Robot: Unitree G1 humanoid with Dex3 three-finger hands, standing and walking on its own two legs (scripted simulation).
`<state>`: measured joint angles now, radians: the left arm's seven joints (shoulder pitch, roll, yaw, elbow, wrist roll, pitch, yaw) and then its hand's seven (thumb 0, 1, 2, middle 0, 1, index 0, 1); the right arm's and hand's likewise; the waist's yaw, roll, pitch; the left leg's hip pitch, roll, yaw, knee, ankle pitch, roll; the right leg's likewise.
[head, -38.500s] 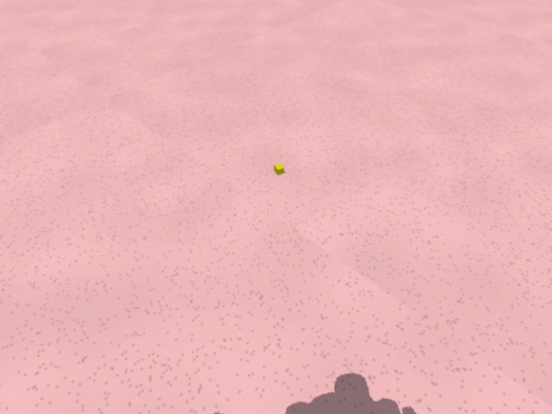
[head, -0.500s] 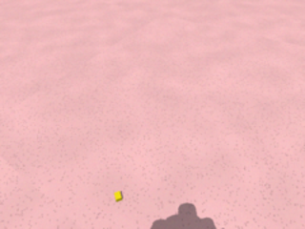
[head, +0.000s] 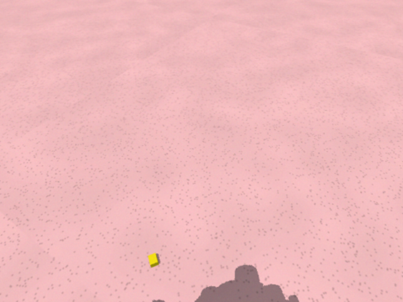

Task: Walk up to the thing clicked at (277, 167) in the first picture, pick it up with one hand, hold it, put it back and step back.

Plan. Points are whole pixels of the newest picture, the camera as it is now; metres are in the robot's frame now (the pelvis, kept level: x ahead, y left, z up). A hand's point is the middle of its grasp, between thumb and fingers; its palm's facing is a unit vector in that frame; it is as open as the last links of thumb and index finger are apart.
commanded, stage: stand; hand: left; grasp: from above
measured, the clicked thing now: (153, 260) +0.47 +0.24 -0.76
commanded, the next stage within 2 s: step back in 0.58 s
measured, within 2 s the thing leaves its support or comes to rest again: neither
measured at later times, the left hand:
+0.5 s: hand out of the picture +0.08 +0.24 -0.15, palm faces -0.01 -0.94 -0.35, open 7.4 cm
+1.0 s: hand out of the picture +0.09 +0.31 -0.18, palm faces -0.03 -0.93 -0.36, open 7.4 cm
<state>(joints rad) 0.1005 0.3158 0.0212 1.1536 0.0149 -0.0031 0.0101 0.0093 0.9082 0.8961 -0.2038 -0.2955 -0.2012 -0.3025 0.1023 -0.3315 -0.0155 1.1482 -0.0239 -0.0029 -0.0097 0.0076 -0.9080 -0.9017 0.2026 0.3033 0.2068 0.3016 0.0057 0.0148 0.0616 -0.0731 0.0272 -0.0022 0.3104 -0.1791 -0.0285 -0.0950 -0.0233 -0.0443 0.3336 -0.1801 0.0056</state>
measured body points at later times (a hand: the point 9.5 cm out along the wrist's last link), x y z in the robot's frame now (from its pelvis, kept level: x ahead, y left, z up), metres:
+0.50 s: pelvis +0.00 +0.00 +0.00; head +0.00 -0.01 +0.45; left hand +0.08 +0.29 -0.13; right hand +0.07 -0.30 -0.14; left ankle +0.00 +0.14 -0.75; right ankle +0.00 -0.12 -0.75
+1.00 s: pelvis -0.06 +0.05 -0.02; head +0.02 +0.09 +0.42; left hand +0.09 +0.36 -0.16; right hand +0.00 -0.27 -0.12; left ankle -0.05 +0.14 -0.75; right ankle -0.06 -0.11 -0.68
